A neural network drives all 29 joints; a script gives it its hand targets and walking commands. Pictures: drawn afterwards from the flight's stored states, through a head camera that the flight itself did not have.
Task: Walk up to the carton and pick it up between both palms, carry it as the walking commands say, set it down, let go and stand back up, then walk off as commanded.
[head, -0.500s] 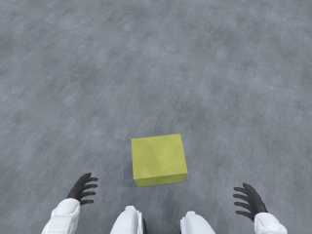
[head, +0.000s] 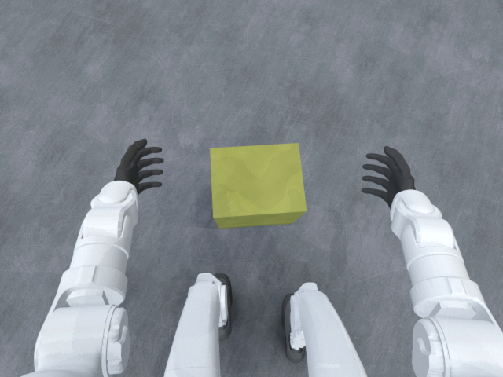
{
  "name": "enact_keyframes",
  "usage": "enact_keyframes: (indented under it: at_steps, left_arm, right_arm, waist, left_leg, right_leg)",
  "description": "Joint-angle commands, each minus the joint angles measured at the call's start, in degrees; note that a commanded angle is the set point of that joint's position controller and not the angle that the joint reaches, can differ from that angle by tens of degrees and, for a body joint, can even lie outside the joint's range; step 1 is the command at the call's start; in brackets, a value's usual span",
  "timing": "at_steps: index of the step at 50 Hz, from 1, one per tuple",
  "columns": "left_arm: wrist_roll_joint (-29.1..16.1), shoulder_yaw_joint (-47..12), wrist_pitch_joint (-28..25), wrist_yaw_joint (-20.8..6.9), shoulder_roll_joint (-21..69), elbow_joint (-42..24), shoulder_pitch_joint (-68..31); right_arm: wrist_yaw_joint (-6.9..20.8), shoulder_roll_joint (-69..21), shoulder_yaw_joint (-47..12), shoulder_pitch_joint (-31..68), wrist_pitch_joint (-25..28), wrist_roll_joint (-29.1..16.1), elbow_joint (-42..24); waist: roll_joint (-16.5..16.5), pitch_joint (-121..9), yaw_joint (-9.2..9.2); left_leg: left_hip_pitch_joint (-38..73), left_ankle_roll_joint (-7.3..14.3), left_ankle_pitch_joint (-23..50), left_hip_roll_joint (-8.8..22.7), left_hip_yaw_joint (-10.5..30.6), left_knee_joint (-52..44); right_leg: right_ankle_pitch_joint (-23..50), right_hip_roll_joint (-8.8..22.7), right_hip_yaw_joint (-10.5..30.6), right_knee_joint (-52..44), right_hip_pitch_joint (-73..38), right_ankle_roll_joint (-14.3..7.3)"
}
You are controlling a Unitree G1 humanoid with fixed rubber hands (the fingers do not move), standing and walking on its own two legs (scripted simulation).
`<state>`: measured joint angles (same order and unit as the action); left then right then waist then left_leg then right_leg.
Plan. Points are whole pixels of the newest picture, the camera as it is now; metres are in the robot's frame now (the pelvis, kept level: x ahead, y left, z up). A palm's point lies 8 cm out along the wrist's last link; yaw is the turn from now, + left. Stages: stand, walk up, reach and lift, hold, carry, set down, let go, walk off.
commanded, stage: reach and lift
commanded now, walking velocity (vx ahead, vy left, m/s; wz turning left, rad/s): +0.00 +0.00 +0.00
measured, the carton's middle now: (255, 189) +0.50 +0.00 -0.55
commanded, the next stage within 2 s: none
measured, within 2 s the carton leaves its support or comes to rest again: neither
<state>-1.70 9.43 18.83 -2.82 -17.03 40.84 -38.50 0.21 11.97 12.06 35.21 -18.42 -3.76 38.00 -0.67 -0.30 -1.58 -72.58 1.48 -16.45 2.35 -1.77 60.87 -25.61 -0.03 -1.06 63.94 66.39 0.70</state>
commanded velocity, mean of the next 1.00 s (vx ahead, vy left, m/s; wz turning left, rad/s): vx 0.00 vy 0.00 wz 0.00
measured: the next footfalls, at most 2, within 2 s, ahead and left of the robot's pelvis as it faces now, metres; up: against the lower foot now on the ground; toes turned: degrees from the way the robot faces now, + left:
none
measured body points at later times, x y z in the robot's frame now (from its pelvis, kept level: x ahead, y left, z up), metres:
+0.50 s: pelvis +0.01 +0.00 -0.03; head +0.30 +0.00 +0.32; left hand +0.52 +0.22 -0.12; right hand +0.51 -0.22 -0.12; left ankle +0.10 +0.11 -0.64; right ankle +0.03 -0.13 -0.64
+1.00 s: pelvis -0.02 -0.01 -0.12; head +0.31 +0.01 +0.19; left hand +0.51 +0.23 -0.25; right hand +0.52 -0.20 -0.24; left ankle +0.10 +0.11 -0.64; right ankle +0.03 -0.13 -0.64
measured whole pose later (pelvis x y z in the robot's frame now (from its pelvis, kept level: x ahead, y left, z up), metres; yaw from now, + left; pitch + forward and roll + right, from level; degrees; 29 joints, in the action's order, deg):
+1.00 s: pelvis -0.02 -0.01 -0.12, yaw -2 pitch +49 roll -1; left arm -2.0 19.8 10.1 0.3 -19.5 50.3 -65.7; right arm -1.0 17.7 13.7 66.7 -10.7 -4.4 51.1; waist -1.6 -3.3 0.5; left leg -112.1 0.6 -20.4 2.5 -0.6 83.4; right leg -31.1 -1.0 -0.1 88.6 106.6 0.6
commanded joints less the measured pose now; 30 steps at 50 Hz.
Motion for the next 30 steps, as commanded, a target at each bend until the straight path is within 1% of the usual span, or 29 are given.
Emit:
enact_keyframes:
  at_steps: [1, 2, 3, 4, 5, 6, 7, 8, 9, 10, 11, 12, 13, 14, 15, 16, 17, 18, 19, 20, 21, 22, 23, 25, 26, 27, 28, 29, 30]
  left_arm:
    - [0.69, 2.09, -1.85, 2.62, -6.95, -1.50, -14.44]
    - [0.21, 2.85, -2.76, 2.89, -6.83, -6.22, -16.76]
    - [1.34, 3.56, -3.22, 3.54, -6.86, -2.56, -15.14]
    - [-0.45, 2.58, -4.09, 3.76, -4.50, -1.48, -18.34]
    - [0.12, 3.67, -4.69, 3.89, -6.56, -4.82, -20.17]
    - [-0.03, 3.48, -5.86, 4.84, -5.79, -8.37, -23.16]
    - [-0.60, 5.84, -6.45, 5.10, -7.23, -4.71, -20.17]
    - [-1.90, 1.11, -6.05, 4.97, -2.71, -6.90, -20.37]
    - [-1.86, 3.48, -5.75, 4.68, -4.87, -3.97, -27.50]
    - [-0.23, 7.88, -6.95, 5.29, -10.06, -3.64, -28.13]
    - [-2.40, 4.17, -7.15, 5.56, -5.37, -8.28, -25.85]
    - [-2.39, 4.18, -7.87, 5.57, -4.75, -7.27, -25.17]
    - [-0.87, 7.27, -8.36, 5.51, -7.45, -4.24, -29.55]
    - [-2.25, 6.23, -8.62, 4.84, -6.43, -4.39, -27.63]
    - [-2.69, 6.04, -8.25, 4.31, -4.94, -0.07, -28.74]
    - [0.49, 10.07, -9.23, 3.60, -8.22, -0.65, -31.50]
    - [-1.44, 7.52, -9.17, 3.50, -9.72, -6.93, -33.44]
    - [-1.26, 8.51, -8.63, 3.41, -8.50, -1.21, -31.43]
    - [-0.11, 8.39, -8.94, 3.08, -9.66, -1.03, -32.42]
    - [-0.26, 8.71, -9.33, 2.86, -8.61, 0.93, -33.58]
    - [-0.46, 8.92, -9.97, 2.63, -7.48, 0.44, -32.36]
    - [-0.16, 11.31, -10.69, 2.13, -10.63, 0.62, -34.32]
    - [0.86, 11.13, -10.85, 1.64, -10.00, 0.39, -31.83]
    - [2.45, 13.03, -11.33, 0.58, -8.30, 1.34, -29.38]
    - [2.30, 10.20, -11.52, 0.90, -6.94, 3.06, -29.96]
    - [1.24, 11.99, -12.08, 1.04, -7.11, -1.01, -33.03]
    - [2.78, 13.27, -11.86, 0.82, -8.46, 1.85, -33.36]
    - [1.87, 12.29, -12.20, 0.93, -8.93, 0.99, -33.33]
    - [2.96, 13.71, -12.01, 0.76, -8.24, 5.65, -33.62]
  right_arm:
    - [1.00, 9.72, 1.04, 15.56, 2.84, -2.02, -1.49]
    - [1.32, 8.34, 1.96, 15.40, 3.07, -0.96, -3.03]
    - [1.50, 12.81, 4.74, 15.81, 4.01, 0.85, -0.61]
    - [2.67, 9.94, 3.41, 16.93, 5.35, 0.48, 2.15]
    - [2.76, 13.10, 4.46, 17.72, 6.01, -0.83, 0.42]
    - [3.09, 12.33, 3.42, 19.95, 7.56, -0.54, 0.66]
    - [2.98, 14.32, 4.18, 21.63, 8.30, -1.11, 0.09]
    - [2.89, 12.07, 2.86, 20.04, 8.73, -2.31, 0.96]
    - [3.24, 14.71, 3.72, 28.62, 8.76, -1.56, -0.21]
    - [2.57, 17.06, 6.25, 27.80, 8.81, -0.09, 0.99]
    - [2.42, 14.08, 5.12, 24.43, 9.52, -0.91, -1.87]
    - [3.13, 12.52, 3.88, 26.34, 9.80, -2.04, -0.37]
    - [2.84, 16.51, 6.05, 29.18, 10.77, 0.40, 3.41]
    - [2.63, 15.11, 3.49, 27.72, 10.52, -1.38, 2.35]
    - [2.54, 14.99, 2.76, 30.64, 10.63, -1.05, 1.91]
    - [2.45, 13.84, 3.45, 32.22, 10.74, -0.64, 3.51]
    - [2.10, 15.47, 4.09, 32.52, 10.70, -0.02, -0.51]
    - [1.74, 14.58, 3.67, 34.71, 10.55, -0.58, 2.15]
    - [2.19, 13.52, 2.44, 36.66, 10.38, -1.65, -0.56]
    - [1.89, 15.43, 3.87, 35.63, 10.04, 0.27, 3.76]
    - [1.33, 14.82, 3.57, 35.70, 10.45, 1.79, 3.41]
    - [1.81, 13.59, 2.81, 37.41, 10.21, 1.15, 3.37]
    - [1.18, 12.13, 3.17, 34.27, 10.48, 1.17, 1.87]
    - [1.28, 11.21, 3.14, 34.70, 11.34, 1.28, 2.05]
    - [1.13, 12.89, 5.00, 34.06, 11.60, 2.48, 2.70]
    - [1.49, 13.83, 4.35, 34.74, 12.22, 2.18, 0.97]
    - [1.34, 13.76, 4.29, 35.76, 11.80, 2.26, 5.46]
    - [1.57, 12.37, 3.70, 35.65, 11.89, 0.40, 2.51]
    - [1.41, 10.99, 3.59, 35.49, 11.47, 1.55, 10.22]
  waist:
    - [4.43, -42.70, 0.24]
    - [2.19, -43.01, 1.18]
    - [3.13, -47.10, -0.60]
    - [-0.33, -43.12, -1.02]
    - [8.06, -50.75, -0.04]
    - [4.09, -53.48, -0.15]
    - [5.31, -55.36, 1.81]
    - [7.59, -56.04, 0.96]
    - [5.45, -51.12, 0.83]
    - [5.07, -53.87, 0.85]
    - [4.94, -60.56, -1.79]
    - [5.71, -60.74, 1.14]
    - [4.76, -57.04, 0.67]
    - [4.20, -61.85, -0.04]
    - [2.14, -58.64, 0.78]
    - [3.89, -53.99, 4.43]
    - [1.70, -63.98, -0.31]
    - [2.64, -65.04, 1.98]
    - [1.72, -63.00, 3.90]
    - [1.25, -60.65, 1.65]
    - [-3.67, -61.63, 1.30]
    - [-5.47, -60.38, 4.80]
    - [-3.97, -65.33, 2.58]
    - [-5.03, -62.11, 2.76]
    - [3.26, -63.92, 3.83]
    - [-2.71, -61.16, 1.68]
    - [-1.13, -59.23, 3.28]
    - [1.53, -60.50, 3.57]
    - [0.88, -54.53, 5.40]
  left_leg:
    - [39.29, -1.75, 12.02, -3.12, 2.75, -1.29]
    - [36.74, -1.86, 16.90, -3.30, 3.27, -1.76]
    - [36.89, -2.09, 16.75, -3.59, 4.01, -1.24]
    - [37.62, -1.43, 18.13, -2.75, 5.97, -1.88]
    - [42.13, -2.67, 18.86, -2.38, 5.16, -1.25]
    - [41.64, -2.77, 24.03, -2.86, 5.22, 1.21]
    - [45.55, -2.05, 28.84, -2.05, 6.46, 2.06]
    - [47.61, -2.21, 27.99, -2.61, 6.45, 0.93]
    - [40.40, -2.28, 19.47, -2.37, 5.75, 2.45]
    - [37.88, -2.92, 19.76, -3.02, 4.17, 2.52]
    - [44.35, -2.65, 26.86, -2.90, 5.05, 2.20]
    - [47.07, -1.54, 34.13, -2.20, 5.82, 1.75]
    - [42.19, -1.71, 30.59, -2.55, 5.83, 2.67]
    - [43.33, -1.03, 34.90, -2.72, 5.91, 4.17]
    - [41.09, -0.56, 29.11, -2.77, 6.19, 3.82]
    - [33.90, -0.80, 25.96, -3.58, 3.40, 3.88]
    - [40.88, -0.80, 30.12, -2.56, 5.38, 2.83]
    - [39.31, -0.86, 29.10, -3.00, 4.81, 4.67]
    - [36.26, -0.65, 24.66, -4.33, 1.62, 4.26]
    - [31.13, -0.81, 25.99, -4.10, 2.34, 4.17]
    - [25.63, -0.15, 27.44, -4.48, 2.20, 4.59]
    - [23.19, 0.01, 24.81, -4.54, 1.42, 1.86]
    - [27.92, 0.24, 30.90, -4.16, 2.26, 3.55]
    - [21.09, -0.62, 29.00, -4.61, 1.70, 3.22]
    - [28.03, -0.47, 33.49, -4.49, 1.46, 2.96]
    - [28.00, -0.63, 31.85, -3.20, 3.30, 3.99]
    - [22.23, -1.10, 30.01, -3.57, 2.41, 4.37]
    - [25.99, -0.65, 32.91, -3.20, 2.89, 4.46]
    - [19.59, -0.76, 26.90, -3.65, 2.23, 4.30]
  right_leg:
    - [6.76, -3.15, -1.26, -7.78, 4.51, -0.15]
    - [11.59, -3.03, -1.04, -7.60, 4.12, 0.47]
    - [13.00, -3.66, -1.83, -5.95, 4.71, 0.61]
    - [9.63, -3.75, -2.28, -6.15, 9.80, 0.52]
    - [10.08, -3.31, -1.62, -5.98, 11.11, 0.54]
    - [14.16, -4.03, -1.13, -6.13, 12.57, -0.26]
    - [12.03, -3.98, -0.74, -5.88, 15.24, 0.14]
    - [11.99, -3.52, -1.23, -6.43, 10.76, -0.08]
    - [9.39, -3.52, -1.41, -5.28, 16.34, 0.15]
    - [10.91, -3.63, -1.64, -5.38, 16.69, 0.55]
    - [16.91, -4.38, -2.43, -4.97, 12.47, 1.19]
    - [16.46, -4.42, -1.83, -5.17, 16.34, 1.00]
    - [16.23, -4.12, -1.07, -5.28, 18.12, 0.79]
    - [20.04, -4.45, -0.65, -5.23, 17.03, 0.73]
    - [16.28, -4.05, -1.29, -5.95, 15.41, 0.79]
    - [15.04, -3.73, 0.67, -7.18, 16.30, 0.61]
    - [19.28, -4.31, -1.01, -4.77, 12.62, 1.56]
    - [18.62, -4.14, -0.26, -4.72, 10.94, 1.24]
    - [17.87, -4.07, -0.82, -5.75, 9.96, 2.06]
    - [21.36, -4.04, -0.44, -4.79, 9.27, 1.57]
    - [27.80, -3.89, 1.54, -4.31, 3.36, 1.93]
    - [23.49, -4.08, 0.48, -4.74, 2.36, 2.56]
    - [28.40, -4.16, 0.03, -3.26, 3.16, 2.79]
    - [32.95, -4.17, 1.36, -4.38, 0.85, 1.79]
    - [30.77, -4.67, 0.17, -3.49, 6.48, 2.28]
    - [26.52, -4.26, 0.07, -4.91, 10.94, 1.38]
    - [28.30, -4.34, 1.60, -4.49, 9.00, 0.65]
    - [28.64, -4.22, 0.83, -3.15, 11.36, 1.27]
    - [23.96, -4.18, -0.19, -2.38, 12.43, 1.22]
